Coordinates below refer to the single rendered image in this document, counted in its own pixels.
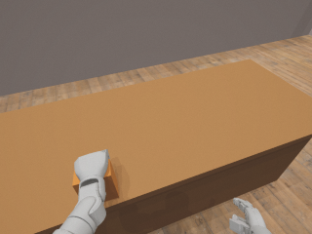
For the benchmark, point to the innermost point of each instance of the sponge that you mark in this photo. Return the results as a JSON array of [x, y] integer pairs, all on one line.
[[110, 182]]

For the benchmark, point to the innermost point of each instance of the left robot forearm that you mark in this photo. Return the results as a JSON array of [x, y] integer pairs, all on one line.
[[89, 212]]

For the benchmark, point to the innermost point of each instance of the right robot hand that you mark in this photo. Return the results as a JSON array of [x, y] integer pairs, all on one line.
[[252, 217]]

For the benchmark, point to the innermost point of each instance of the left robot hand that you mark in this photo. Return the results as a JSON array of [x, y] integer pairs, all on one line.
[[92, 164]]

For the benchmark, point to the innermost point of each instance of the table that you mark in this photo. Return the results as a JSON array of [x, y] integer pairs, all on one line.
[[178, 145]]

